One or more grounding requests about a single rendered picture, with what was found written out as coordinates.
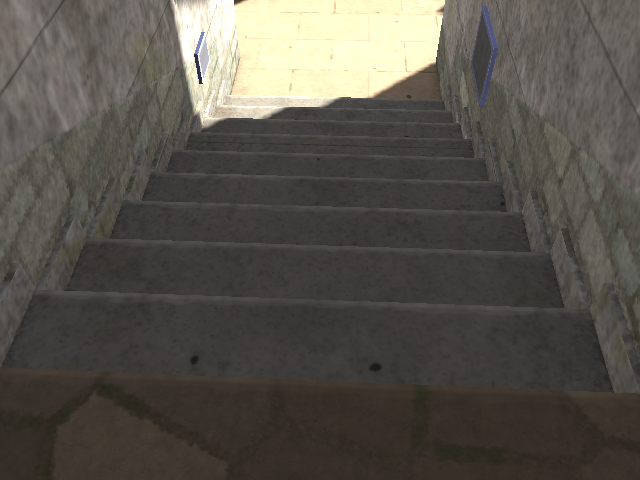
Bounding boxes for stairs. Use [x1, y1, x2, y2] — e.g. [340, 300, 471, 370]
[1, 95, 614, 393]

